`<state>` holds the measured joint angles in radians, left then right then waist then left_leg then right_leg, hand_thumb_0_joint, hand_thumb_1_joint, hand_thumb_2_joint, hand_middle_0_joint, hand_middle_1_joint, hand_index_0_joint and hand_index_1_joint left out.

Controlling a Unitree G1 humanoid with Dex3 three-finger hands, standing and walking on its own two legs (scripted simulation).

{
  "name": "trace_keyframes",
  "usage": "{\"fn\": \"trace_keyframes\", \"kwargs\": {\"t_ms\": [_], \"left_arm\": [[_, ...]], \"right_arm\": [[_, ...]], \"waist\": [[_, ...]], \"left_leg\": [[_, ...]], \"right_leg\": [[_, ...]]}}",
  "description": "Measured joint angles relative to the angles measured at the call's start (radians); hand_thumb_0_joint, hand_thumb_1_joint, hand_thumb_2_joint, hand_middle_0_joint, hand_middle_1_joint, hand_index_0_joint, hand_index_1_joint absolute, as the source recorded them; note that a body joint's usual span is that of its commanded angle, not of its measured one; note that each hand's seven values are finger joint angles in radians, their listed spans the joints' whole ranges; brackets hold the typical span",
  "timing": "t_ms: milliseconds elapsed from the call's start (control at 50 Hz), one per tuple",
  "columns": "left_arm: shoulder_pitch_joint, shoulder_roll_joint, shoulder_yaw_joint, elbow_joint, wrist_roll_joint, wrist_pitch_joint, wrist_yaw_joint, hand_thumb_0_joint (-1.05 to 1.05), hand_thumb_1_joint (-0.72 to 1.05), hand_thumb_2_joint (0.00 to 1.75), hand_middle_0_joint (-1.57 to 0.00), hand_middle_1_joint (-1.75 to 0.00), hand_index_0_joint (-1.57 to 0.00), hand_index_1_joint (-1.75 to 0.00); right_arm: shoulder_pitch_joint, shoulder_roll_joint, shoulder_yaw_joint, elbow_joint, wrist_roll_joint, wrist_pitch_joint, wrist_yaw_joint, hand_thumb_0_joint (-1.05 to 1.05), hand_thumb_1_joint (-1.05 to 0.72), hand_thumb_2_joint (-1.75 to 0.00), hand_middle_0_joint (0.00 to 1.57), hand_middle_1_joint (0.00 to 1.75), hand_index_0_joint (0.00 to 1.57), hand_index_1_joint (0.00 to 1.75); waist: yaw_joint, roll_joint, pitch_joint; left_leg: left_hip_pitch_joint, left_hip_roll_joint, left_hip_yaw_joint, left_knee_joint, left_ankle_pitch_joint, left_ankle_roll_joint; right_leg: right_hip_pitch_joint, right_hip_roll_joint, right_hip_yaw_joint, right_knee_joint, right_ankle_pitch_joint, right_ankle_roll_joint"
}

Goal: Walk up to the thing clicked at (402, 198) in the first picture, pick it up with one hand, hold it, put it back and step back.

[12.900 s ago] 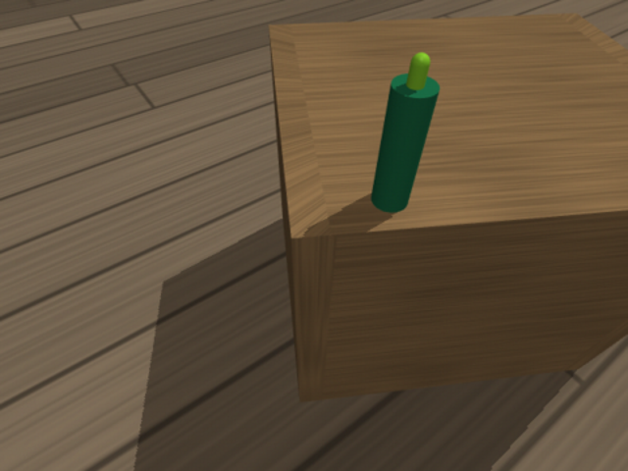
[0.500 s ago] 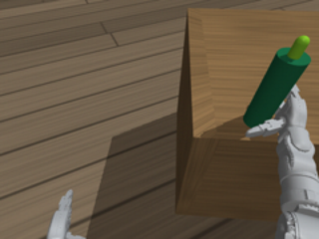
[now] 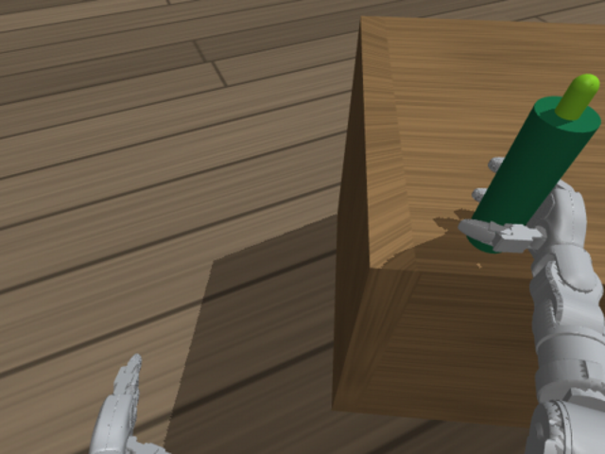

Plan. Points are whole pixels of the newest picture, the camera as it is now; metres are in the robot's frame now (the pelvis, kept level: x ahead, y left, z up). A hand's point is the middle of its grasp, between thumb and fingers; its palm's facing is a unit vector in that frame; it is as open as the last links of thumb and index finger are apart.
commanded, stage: close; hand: right
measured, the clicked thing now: (528, 173) +0.42 -0.22 +0.17
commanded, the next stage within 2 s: settle in 0.04 s
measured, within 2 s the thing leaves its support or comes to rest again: leaves its support in 0.38 s
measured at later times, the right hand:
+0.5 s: hand (512, 199) +0.41 -0.22 +0.13, palm faces +0.18 +0.98 +0.00, open 8.6 cm
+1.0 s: hand (528, 180) +0.41 -0.22 +0.16, palm faces +0.17 +0.98 +0.00, open 8.7 cm
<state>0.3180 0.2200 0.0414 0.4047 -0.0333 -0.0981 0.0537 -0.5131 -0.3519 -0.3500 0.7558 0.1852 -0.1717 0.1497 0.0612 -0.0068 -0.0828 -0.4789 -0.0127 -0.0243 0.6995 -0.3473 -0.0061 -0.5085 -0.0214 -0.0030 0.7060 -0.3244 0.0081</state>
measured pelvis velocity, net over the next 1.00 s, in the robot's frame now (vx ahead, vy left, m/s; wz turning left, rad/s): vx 0.00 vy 0.00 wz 0.00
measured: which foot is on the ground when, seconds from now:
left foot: down 0.00-1.00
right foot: down 0.00-1.00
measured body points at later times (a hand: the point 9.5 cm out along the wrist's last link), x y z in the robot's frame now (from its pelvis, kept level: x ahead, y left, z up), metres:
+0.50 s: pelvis +0.00 +0.00 +0.00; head +0.02 +0.00 +0.45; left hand +0.15 +0.26 -0.05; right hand +0.40 -0.28 +0.13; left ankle +0.00 +0.12 -0.72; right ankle +0.02 -0.12 -0.72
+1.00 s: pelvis +0.00 +0.00 +0.01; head +0.00 +0.00 +0.46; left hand +0.15 +0.26 -0.05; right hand +0.40 -0.28 +0.17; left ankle +0.00 +0.12 -0.72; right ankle +0.02 -0.12 -0.72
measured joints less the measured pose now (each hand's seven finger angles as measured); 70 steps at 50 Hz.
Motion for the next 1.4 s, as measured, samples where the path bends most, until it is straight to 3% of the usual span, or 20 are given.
{"fn": "trace_keyframes", "kwargs": {"t_ms": [80, 280, 420, 560, 760, 1000, 1180, 1280, 1400], "left_arm": [[0.006, 0.001, -0.003, -0.006, 0.000, -0.005, 0.003, -0.01, -0.52, 0.05, -0.05, -0.05, -0.07, -0.05], [0.011, 0.010, 0.008, -0.004, 0.004, 0.006, 0.004, -0.01, -0.52, 0.05, -0.06, -0.05, -0.07, -0.06], [0.006, 0.014, -0.001, -0.014, -0.001, 0.003, 0.020, -0.01, -0.54, 0.06, -0.06, -0.05, -0.07, -0.06], [0.007, 0.002, -0.005, -0.002, -0.002, -0.009, 0.025, -0.01, -0.54, 0.06, -0.06, -0.05, -0.07, -0.06], [0.001, 0.018, 0.013, 0.040, -0.008, -0.008, 0.028, -0.01, -0.54, 0.06, -0.06, -0.05, -0.07, -0.06], [-0.007, 0.018, 0.023, 0.057, -0.002, -0.027, 0.031, -0.01, -0.54, 0.06, -0.06, -0.05, -0.06, -0.06], [-0.023, 0.002, 0.006, 0.103, 0.002, -0.039, 0.032, -0.01, -0.54, 0.06, -0.06, -0.05, -0.06, -0.06], [-0.017, 0.012, 0.020, 0.104, 0.004, -0.042, 0.035, -0.01, -0.53, 0.05, -0.06, -0.05, -0.07, -0.06], [-0.012, 0.012, 0.009, 0.101, 0.002, -0.059, 0.045, -0.01, -0.52, 0.05, -0.05, -0.06, -0.07, -0.06]], "right_arm": [[0.007, 0.002, -0.004, -0.004, 0.000, -0.004, -0.002, -0.01, 0.07, -0.52, 0.89, 0.70, 0.91, 0.72], [-0.015, -0.016, -0.006, -0.005, -0.011, 0.011, -0.002, -0.02, 0.10, -0.85, 0.81, 0.89, 0.83, 0.89], [-0.018, -0.009, 0.003, -0.024, -0.015, 0.040, -0.026, -0.02, 0.16, -0.97, 0.79, 1.03, 0.80, 1.03], [-0.017, -0.014, 0.008, -0.068, -0.015, 0.079, -0.042, -0.02, 0.18, -1.00, 0.78, 1.07, 0.78, 1.07], [-0.048, -0.029, 0.012, -0.084, -0.004, 0.156, -0.018, -0.01, 0.19, -1.02, 0.77, 1.08, 0.78, 1.08], [-0.047, -0.018, 0.016, -0.122, -0.012, 0.208, -0.037, -0.01, 0.19, -1.04, 0.76, 1.11, 0.76, 1.11], [-0.066, -0.027, 0.025, -0.136, -0.012, 0.230, -0.037, -0.01, 0.21, -1.06, 0.75, 1.14, 0.76, 1.13], [-0.045, -0.015, 0.025, -0.177, -0.007, 0.266, -0.043, -0.01, 0.22, -1.07, 0.76, 1.13, 0.77, 1.13], [-0.037, 0.004, 0.036, -0.240, 0.002, 0.287, -0.058, -0.01, 0.23, -1.08, 0.77, 1.12, 0.78, 1.12]], "waist": [[0.000, 0.009, -0.003], [0.003, 0.003, 0.011], [0.002, 0.002, 0.013], [-0.007, -0.005, 0.008], [-0.018, -0.015, 0.014], [-0.020, -0.016, 0.019], [-0.026, -0.018, 0.023], [-0.030, -0.033, 0.021], [-0.040, -0.026, 0.016]], "left_leg": [[0.000, 0.001, 0.003, 0.005, -0.005, 0.001], [-0.011, -0.002, 0.003, 0.010, -0.003, 0.001], [0.020, -0.003, 0.001, -0.003, 0.000, 0.000], [0.057, 0.000, 0.003, -0.028, 0.004, 0.000], [0.088, 0.008, 0.000, -0.057, 0.017, -0.006], [0.121, 0.005, -0.003, -0.091, 0.038, -0.005], [0.130, 0.006, -0.003, -0.111, 0.054, -0.004], [0.145, 0.008, -0.007, -0.122, 0.060, -0.006], [0.176, 0.007, -0.003, -0.136, 0.062, -0.003]], "right_leg": [[-0.001, 0.001, 0.003, 0.004, -0.004, 0.001], [-0.014, -0.002, 0.003, 0.016, -0.005, 0.001], [0.017, -0.003, 0.001, 0.003, -0.004, 0.000], [0.052, -0.001, 0.003, -0.018, -0.001, 0.000], [0.085, 0.007, -0.001, -0.053, 0.016, -0.005], [0.119, 0.004, -0.004, -0.085, 0.034, -0.005], [0.129, 0.005, -0.004, -0.107, 0.051, -0.004], [0.145, 0.007, -0.008, -0.120, 0.057, -0.006], [0.177, 0.006, -0.005, -0.138, 0.062, -0.003]]}}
